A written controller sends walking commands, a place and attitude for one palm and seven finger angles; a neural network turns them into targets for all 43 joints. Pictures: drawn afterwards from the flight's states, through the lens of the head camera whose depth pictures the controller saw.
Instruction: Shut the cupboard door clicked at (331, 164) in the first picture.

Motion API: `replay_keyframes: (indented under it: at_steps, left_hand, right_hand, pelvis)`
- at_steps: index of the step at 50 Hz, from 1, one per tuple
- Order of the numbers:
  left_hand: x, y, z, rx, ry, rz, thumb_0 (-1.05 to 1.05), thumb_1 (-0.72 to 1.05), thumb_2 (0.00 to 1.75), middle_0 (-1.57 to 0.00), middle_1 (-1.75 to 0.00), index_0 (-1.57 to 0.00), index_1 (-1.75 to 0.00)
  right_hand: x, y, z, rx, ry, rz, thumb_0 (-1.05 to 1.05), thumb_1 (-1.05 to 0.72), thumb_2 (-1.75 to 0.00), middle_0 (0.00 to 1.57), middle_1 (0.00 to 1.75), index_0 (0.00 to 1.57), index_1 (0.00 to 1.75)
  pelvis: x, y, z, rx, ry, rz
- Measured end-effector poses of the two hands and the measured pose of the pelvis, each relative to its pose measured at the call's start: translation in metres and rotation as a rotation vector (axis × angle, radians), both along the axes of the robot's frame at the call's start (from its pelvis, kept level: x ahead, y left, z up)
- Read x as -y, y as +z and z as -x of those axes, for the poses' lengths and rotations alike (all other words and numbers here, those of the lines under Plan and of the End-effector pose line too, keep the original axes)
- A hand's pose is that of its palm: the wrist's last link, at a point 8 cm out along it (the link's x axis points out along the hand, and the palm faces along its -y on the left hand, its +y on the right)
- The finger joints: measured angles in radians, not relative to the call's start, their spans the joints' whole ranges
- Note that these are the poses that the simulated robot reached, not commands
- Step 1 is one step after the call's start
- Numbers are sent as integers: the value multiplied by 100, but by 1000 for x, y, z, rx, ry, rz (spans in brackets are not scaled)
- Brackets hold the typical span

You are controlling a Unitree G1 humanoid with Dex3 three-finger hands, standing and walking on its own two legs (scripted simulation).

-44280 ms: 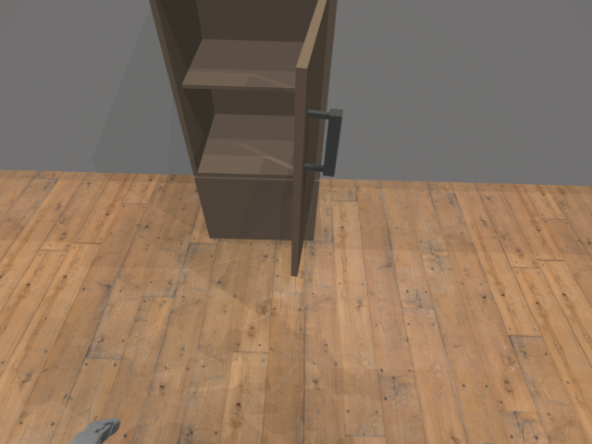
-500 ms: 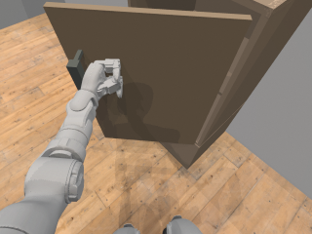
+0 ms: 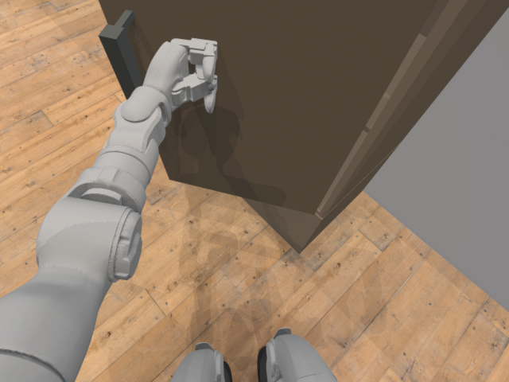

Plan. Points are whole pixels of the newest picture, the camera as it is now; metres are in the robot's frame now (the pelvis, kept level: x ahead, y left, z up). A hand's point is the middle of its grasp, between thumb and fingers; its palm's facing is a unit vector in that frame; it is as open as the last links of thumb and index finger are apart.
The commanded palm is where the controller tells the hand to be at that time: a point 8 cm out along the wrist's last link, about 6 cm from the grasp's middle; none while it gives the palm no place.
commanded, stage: pull the fist back off the door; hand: left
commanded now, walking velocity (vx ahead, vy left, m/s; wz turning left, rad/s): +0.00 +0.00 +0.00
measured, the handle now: (134, 65) +0.58 +0.12 +0.11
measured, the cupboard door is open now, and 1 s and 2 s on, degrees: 33 26 26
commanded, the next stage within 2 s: draw the hand back to the body in 0.94 s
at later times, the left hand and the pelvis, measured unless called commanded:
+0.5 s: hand (224, 93) +0.51 -0.01 +0.11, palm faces +0.04 -1.00 -0.04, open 3.1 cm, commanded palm +0.47 +0.04 +0.11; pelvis +0.02 -0.02 +0.02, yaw -4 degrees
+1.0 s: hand (230, 123) +0.44 -0.01 +0.13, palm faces -0.01 -1.00 -0.05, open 3.1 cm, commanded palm +0.42 +0.04 +0.11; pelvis +0.00 -0.03 +0.02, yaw -1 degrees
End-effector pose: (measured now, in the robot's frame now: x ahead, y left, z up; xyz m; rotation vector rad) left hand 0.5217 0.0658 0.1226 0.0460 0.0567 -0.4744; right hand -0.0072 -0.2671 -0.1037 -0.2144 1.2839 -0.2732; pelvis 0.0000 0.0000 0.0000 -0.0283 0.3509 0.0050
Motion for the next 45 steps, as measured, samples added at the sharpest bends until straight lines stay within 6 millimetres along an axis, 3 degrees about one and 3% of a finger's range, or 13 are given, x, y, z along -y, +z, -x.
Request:
replay_keyframes:
  at_steps: [5,9,14,20,27,32,40,45]
  left_hand:
    - [12,1,-12,-14,15,21,2,104,105,-130,-150,-129,-150]
    - [19,-8,-15,-53,262,134,3,96,100,-130,-150,-129,-150]
    - [25,-21,-6,-2,524,141,2,92,95,-130,-150,-129,-150]
    - [31,-17,14,159,509,-2,2,91,92,-130,-150,-129,-150]
    - [19,-6,39,22,535,39,2,90,90,-130,-150,-130,-150]
    - [17,11,60,119,515,71,2,90,90,-130,-150,-129,-150]
    - [19,-25,97,27,481,29,2,90,90,-130,-150,-130,-150]
    - [21,-13,109,115,493,79,2,90,90,-130,-150,-130,-150]
  right_hand:
    - [-3,-3,11,-32,-19,-7,1,-91,-90,20,30,20,30]
    - [-10,-5,17,-50,-12,-53,1,-91,-90,20,30,20,30]
    - [-19,-9,14,-45,10,-125,1,-91,-90,20,30,20,30]
    - [-22,-16,7,-31,-20,-188,1,-91,-90,20,30,20,30]
    - [-7,2,-18,42,-26,-174,1,-91,-90,20,30,20,30]
    - [14,16,-44,120,44,-125,1,-91,-90,20,30,20,30]
    - [33,23,-76,201,78,-74,1,-91,-90,20,30,20,30]
    - [26,20,-88,255,85,-80,1,-91,-90,20,30,20,30]
  pelvis:
    - [0,-3,-2,-24,-5,1]
    - [1,-4,-7,-42,-21,-2]
    - [6,-5,-15,-58,-48,-12]
    - [13,-1,-20,-25,-67,-26]
    - [24,22,-24,67,-72,-34]
    - [31,26,-20,101,-53,-35]
    - [33,27,-9,131,-39,-37]
    - [31,26,-5,143,-41,-41]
